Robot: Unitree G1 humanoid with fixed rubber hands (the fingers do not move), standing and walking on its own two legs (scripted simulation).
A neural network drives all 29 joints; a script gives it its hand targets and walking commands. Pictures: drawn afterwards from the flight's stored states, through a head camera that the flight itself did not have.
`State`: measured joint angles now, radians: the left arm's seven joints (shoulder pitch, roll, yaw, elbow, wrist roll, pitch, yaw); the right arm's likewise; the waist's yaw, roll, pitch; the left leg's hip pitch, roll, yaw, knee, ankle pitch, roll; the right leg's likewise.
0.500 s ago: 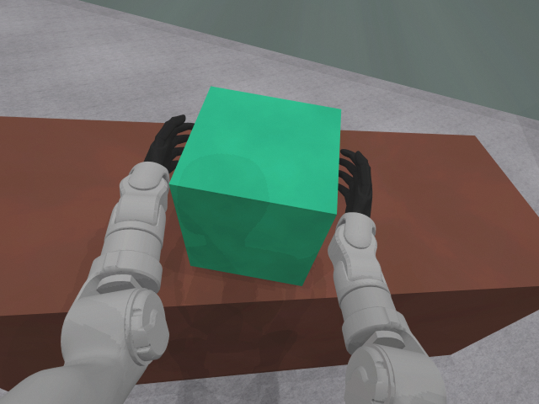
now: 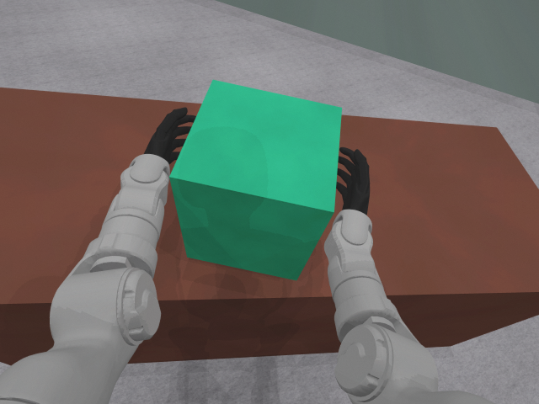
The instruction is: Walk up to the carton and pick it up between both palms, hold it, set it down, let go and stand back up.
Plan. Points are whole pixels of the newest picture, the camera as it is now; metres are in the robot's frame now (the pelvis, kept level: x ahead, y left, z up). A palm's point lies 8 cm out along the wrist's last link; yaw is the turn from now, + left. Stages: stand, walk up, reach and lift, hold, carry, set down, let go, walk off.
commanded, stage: set down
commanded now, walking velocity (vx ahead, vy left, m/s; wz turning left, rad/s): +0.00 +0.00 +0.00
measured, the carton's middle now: (258, 188) +0.44 -0.01 +0.01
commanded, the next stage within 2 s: none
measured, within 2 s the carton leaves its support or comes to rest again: rests again in 1.20 s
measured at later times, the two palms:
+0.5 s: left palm (165, 163) +0.45 +0.14 +0.05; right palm (345, 222) +0.36 -0.15 +0.03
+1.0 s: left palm (167, 159) +0.46 +0.14 +0.06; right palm (342, 223) +0.36 -0.14 +0.03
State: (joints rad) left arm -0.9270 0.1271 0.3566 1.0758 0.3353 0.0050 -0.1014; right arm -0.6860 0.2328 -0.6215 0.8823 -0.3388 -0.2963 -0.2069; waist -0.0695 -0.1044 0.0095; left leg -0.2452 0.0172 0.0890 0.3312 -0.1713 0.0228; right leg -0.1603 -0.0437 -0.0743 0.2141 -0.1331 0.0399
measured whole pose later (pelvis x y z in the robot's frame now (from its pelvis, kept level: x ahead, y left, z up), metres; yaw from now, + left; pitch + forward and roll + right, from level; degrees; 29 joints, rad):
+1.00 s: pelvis -0.01 +0.00 +0.00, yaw +1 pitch +13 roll -2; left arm -1.11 0.18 0.48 1.37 0.41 -0.14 -0.11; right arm -0.74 0.29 -0.81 0.93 -0.51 -0.33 -0.23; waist -0.10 -0.07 -0.05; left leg -0.46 0.02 0.08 0.36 -0.14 0.03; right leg -0.36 -0.04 -0.08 0.24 -0.11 0.04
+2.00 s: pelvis -0.01 +0.00 -0.01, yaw +1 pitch +15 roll -2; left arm -1.05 0.18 0.56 1.30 0.49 -0.20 -0.14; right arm -0.76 0.28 -0.82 1.01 -0.50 -0.46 -0.25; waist -0.11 -0.10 -0.05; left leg -0.51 0.03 0.08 0.41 -0.16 0.03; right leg -0.40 -0.03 -0.10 0.27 -0.13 0.04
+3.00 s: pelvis -0.02 +0.01 -0.03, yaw -1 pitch +24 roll -5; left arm -1.20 0.33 0.04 1.69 -0.09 -0.31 -0.06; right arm -0.93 0.08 -0.32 1.40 -0.01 -0.40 -0.29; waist -0.21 -0.03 -0.22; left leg -0.84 0.05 0.03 0.69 -0.27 0.03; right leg -0.72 -0.02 -0.08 0.51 -0.20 0.05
